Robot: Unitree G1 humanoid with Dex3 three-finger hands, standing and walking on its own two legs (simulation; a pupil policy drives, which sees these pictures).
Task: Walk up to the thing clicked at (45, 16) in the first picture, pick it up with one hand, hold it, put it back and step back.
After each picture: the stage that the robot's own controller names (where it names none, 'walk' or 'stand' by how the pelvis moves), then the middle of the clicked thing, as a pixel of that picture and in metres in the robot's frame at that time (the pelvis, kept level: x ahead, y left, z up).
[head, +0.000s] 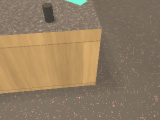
stand; (48, 13) +1.02 +0.23 -0.06
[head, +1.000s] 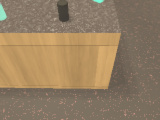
walk; (63, 11) +0.93 +0.16 -0.06
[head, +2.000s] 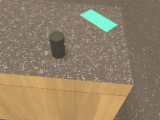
walk; (57, 45) +0.59 +0.14 -0.03
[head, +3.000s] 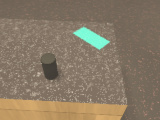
stand; (49, 67) +0.52 +0.16 -0.06
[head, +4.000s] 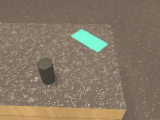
stand; (46, 71) +0.50 +0.17 -0.07
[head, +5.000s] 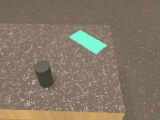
stand; (44, 74) +0.48 +0.18 -0.07
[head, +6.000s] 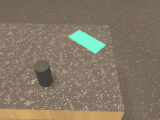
stand; (43, 74) +0.48 +0.18 -0.07
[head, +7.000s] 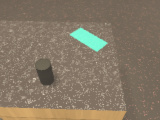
rise first; (45, 72) +0.48 +0.18 -0.07
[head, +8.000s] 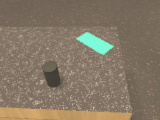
go down; (51, 74) +0.49 +0.17 -0.06
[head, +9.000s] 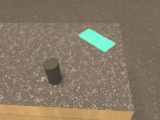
go down; (53, 72) +0.49 +0.17 -0.06
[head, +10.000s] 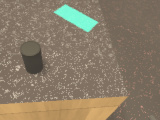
go down; (32, 58) +0.47 +0.15 +0.00
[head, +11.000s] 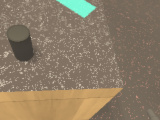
close in; (21, 44) +0.49 +0.16 +0.01
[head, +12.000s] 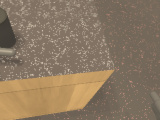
close; (0, 29) +0.53 +0.17 +0.05
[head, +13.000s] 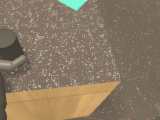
lift; (10, 49) +0.47 +0.17 +0.04
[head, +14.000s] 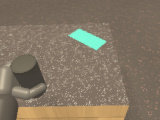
lift; (30, 77) +0.32 +0.16 +0.15
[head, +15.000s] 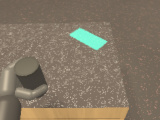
hold; (32, 78) +0.33 +0.15 +0.13
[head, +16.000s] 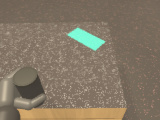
hold; (30, 88) +0.31 +0.16 +0.09
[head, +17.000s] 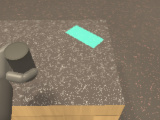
crouch; (22, 63) +0.38 +0.18 +0.13
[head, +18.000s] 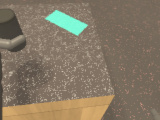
lower; (10, 31) +0.50 +0.17 +0.13
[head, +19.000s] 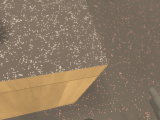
lower; out of the picture +0.55 +0.18 +0.06
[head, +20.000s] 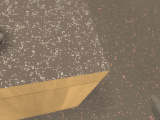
lower; out of the picture +0.53 +0.18 +0.05
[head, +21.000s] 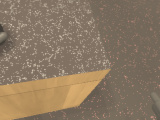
lower; out of the picture +0.53 +0.18 +0.05
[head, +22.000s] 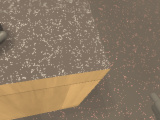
lower; out of the picture +0.53 +0.18 +0.05
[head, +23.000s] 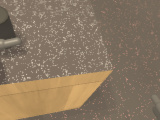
open; (0, 29) +0.52 +0.16 +0.05
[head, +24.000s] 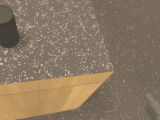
sink last; (4, 28) +0.52 +0.16 +0.04
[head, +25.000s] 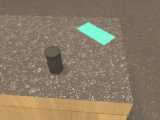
sink last; (54, 60) +0.52 +0.16 -0.01
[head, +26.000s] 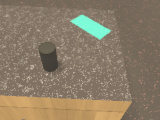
stand; (48, 57) +0.50 +0.15 +0.00
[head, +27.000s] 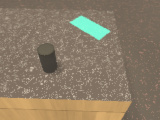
stand; (48, 58) +0.50 +0.15 +0.00
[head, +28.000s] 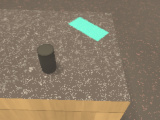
stand; (47, 59) +0.50 +0.15 +0.00
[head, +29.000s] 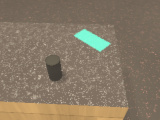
stand; (54, 68) +0.52 +0.14 -0.06
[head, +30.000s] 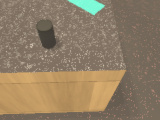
walk; (46, 34) +0.59 +0.15 -0.04
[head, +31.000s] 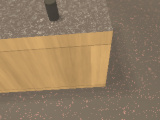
walk; (52, 9) +0.87 +0.19 -0.05
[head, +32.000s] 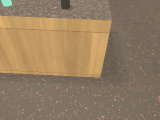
stand; out of the picture +1.13 +0.14 -0.05
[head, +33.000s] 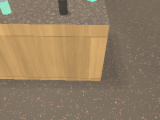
stand; (63, 6) +1.12 +0.14 -0.07
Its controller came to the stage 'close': yes
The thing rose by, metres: 0.19
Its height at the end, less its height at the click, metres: +0.00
